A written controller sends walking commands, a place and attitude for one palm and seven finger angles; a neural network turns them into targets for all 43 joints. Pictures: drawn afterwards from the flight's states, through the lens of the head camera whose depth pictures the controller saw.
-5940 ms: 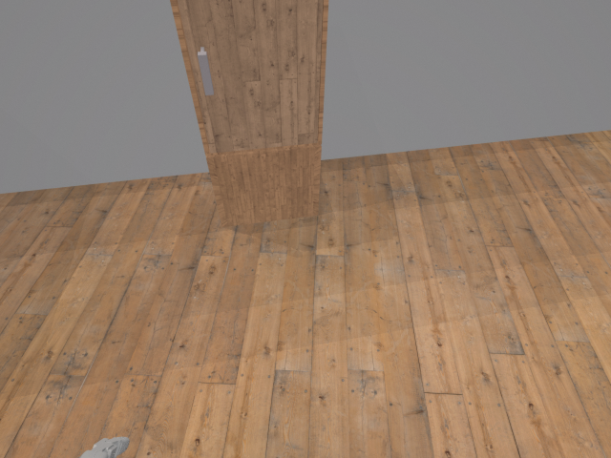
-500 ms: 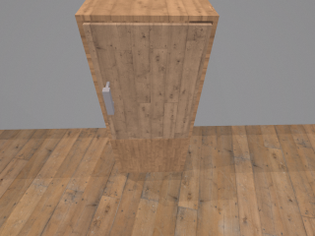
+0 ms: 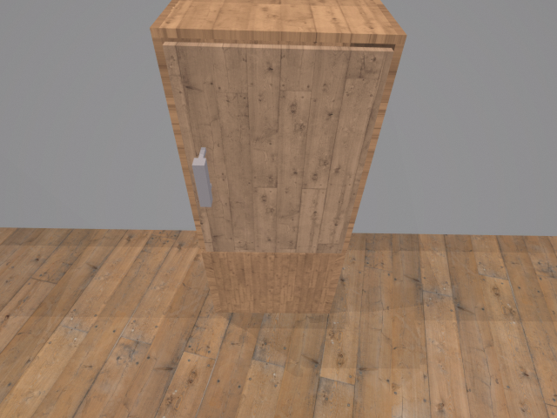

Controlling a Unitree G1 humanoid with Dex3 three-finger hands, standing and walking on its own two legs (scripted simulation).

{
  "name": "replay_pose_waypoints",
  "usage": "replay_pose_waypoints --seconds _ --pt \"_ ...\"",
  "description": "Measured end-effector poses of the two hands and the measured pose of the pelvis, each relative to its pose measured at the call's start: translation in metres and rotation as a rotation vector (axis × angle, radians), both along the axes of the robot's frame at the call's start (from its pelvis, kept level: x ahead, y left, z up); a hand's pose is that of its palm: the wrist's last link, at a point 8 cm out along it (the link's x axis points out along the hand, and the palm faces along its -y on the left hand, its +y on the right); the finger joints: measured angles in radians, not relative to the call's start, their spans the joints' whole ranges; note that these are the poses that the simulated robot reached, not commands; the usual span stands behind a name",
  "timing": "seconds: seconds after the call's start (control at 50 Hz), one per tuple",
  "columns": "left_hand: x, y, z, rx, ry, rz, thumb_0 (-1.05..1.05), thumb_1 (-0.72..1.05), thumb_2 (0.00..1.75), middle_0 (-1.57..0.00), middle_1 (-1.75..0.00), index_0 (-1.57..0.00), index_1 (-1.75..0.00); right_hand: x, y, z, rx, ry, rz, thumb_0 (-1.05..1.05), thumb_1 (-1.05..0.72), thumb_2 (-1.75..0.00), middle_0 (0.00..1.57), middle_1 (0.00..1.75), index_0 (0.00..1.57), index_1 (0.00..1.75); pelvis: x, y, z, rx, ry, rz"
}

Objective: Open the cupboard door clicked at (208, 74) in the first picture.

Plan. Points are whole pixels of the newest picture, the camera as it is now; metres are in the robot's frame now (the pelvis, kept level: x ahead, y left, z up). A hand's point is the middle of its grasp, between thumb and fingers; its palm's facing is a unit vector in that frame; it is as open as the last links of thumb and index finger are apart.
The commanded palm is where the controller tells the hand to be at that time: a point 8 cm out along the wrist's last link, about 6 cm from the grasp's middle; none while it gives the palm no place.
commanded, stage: look again from close up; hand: left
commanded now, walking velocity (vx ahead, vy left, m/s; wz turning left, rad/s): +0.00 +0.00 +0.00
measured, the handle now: (204, 176) +0.61 +0.20 -0.02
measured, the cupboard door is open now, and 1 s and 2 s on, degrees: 0 0 0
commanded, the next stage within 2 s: shuffle to correct the standing spot in 0.30 s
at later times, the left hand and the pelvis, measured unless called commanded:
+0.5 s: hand out of the picture -0.01 +0.23 -0.16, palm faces +0.00 -0.97 -0.26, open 7.3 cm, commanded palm none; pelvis -0.03 +0.02 +0.01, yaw -1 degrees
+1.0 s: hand out of the picture -0.09 +0.16 -0.18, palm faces +0.06 -0.99 -0.09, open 7.3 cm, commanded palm none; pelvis -0.01 +0.02 +0.00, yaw -2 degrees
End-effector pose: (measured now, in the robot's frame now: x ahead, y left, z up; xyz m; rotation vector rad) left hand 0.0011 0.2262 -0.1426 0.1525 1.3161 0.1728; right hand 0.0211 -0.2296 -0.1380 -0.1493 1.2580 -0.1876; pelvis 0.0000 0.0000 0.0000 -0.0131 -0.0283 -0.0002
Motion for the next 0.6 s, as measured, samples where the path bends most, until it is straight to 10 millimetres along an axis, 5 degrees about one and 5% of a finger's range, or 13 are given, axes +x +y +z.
replay_pose_waypoints --seconds 0.12,0.24,0.46,0.6 --pt "0.028 0.018 0.006 0.023 -0.1 -0.025 0.0 0.91 0.9 -0.2 -0.3 -0.2 -0.3 0.035 -0.002 0.011 -0.031 -0.116 0.032 0.01 -0.91 -0.9 0.2 0.3 0.19 0.3 -0.004 0.007 0.0 -0.001 -0.021 -0.01" --pt "0.031 0.035 0.012 0.041 -0.128 -0.048 0.0 0.91 0.9 -0.2 -0.3 -0.2 -0.3 0.04 -0.002 0.019 -0.044 -0.149 0.055 0.01 -0.9 -0.9 0.2 0.3 0.19 0.3 -0.014 0.014 0.003 -0.001 -0.026 -0.013" --pt "-0.009 0.055 0.014 0.054 -0.036 -0.044 0.0 0.91 0.9 -0.2 -0.3 -0.2 -0.3 -0.005 -0.003 0.018 -0.057 -0.04 0.044 0.01 -0.9 -0.9 0.2 0.3 0.2 0.3 -0.029 0.024 0.007 -0.001 -0.023 -0.01" --pt "-0.054 0.038 0.009 0.011 0.086 -0.02 0.0 0.91 0.9 -0.19 -0.3 -0.2 -0.3 -0.046 0.008 0.009 -0.016 0.069 0.0 0.01 -0.9 -0.9 0.2 0.3 0.2 0.3 -0.031 0.022 0.009 0.007 -0.015 -0.016"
